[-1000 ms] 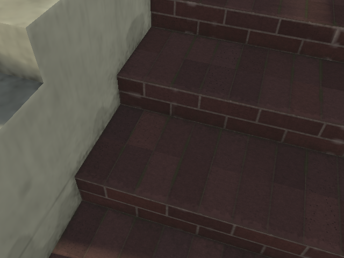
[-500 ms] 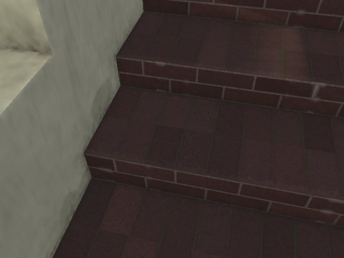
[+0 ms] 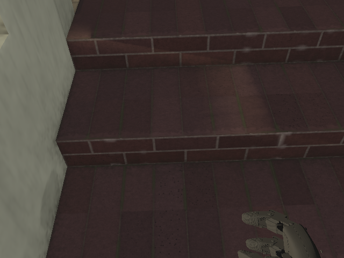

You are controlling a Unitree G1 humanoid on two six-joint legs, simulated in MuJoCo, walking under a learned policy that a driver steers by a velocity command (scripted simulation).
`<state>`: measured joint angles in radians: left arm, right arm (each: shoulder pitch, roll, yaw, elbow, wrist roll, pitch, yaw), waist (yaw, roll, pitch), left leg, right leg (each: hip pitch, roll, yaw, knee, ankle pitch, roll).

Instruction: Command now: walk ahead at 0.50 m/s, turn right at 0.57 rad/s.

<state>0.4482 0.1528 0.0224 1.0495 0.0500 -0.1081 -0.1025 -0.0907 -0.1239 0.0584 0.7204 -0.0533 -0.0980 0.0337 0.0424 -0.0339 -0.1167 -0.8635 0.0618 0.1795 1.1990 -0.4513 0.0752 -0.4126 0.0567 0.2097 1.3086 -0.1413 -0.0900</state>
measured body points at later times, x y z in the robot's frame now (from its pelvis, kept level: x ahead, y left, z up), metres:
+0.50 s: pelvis +0.24 -0.04 +0.10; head +0.24 -0.05 +0.55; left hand +0.46 +0.13 -0.01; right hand +0.23 -0.29 -0.05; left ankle +0.11 +0.12 -0.59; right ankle +0.24 -0.13 -0.63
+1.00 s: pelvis +0.42 -0.05 +0.20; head +0.43 -0.06 +0.65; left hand +0.65 +0.15 +0.11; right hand +0.48 -0.32 +0.07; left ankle +0.51 -0.01 -0.48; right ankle +0.29 -0.20 -0.37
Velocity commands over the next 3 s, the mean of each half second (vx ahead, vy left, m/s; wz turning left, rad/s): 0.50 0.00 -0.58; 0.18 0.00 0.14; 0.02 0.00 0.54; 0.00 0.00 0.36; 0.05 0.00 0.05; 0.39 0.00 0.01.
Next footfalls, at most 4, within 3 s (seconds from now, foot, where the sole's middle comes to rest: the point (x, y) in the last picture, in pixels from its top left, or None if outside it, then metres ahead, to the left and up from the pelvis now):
0.44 right None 0.28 -0.15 -0.67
0.82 left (197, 224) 0.55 -0.02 -0.51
1.40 right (265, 232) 0.53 -0.23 -0.51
1.86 left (187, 233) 0.52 0.02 -0.51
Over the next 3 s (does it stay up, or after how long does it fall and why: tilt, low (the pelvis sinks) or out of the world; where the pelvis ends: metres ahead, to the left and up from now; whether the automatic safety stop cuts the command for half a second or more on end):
stays up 0.69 -0.07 0.26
